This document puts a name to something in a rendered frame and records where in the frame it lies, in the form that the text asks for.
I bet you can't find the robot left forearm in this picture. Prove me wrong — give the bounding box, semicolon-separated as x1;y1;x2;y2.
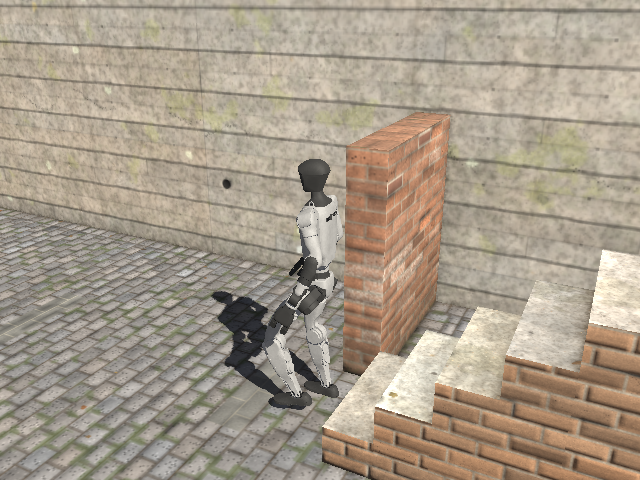
285;256;318;310

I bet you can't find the robot left upper arm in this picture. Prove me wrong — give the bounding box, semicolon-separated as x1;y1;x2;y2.
296;208;322;269

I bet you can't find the right robot foot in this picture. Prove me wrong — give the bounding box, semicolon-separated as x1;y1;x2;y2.
304;381;339;398

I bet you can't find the left robot hand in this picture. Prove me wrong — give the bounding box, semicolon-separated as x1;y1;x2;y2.
269;304;295;335

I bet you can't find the right robot hand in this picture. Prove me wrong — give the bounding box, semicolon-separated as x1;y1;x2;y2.
289;257;304;281

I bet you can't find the robot left thigh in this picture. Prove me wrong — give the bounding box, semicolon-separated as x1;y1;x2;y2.
264;287;321;350

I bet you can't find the robot right upper arm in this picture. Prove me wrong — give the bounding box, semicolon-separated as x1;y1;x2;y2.
326;195;344;241

